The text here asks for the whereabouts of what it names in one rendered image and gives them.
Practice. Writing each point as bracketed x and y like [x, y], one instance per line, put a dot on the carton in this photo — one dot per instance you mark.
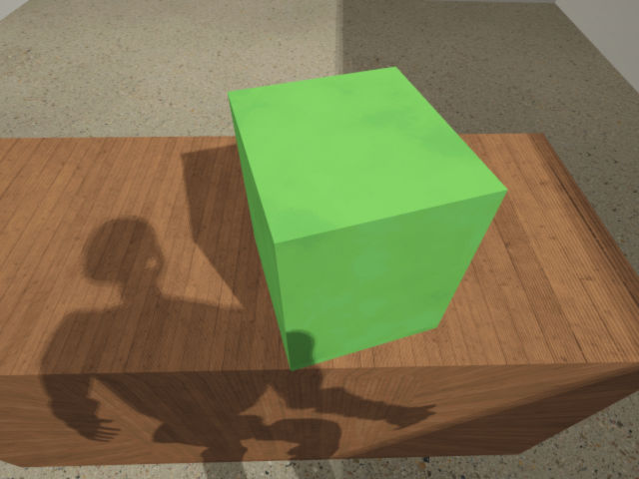
[367, 208]

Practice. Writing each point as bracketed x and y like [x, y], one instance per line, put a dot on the pedestal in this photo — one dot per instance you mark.
[137, 326]

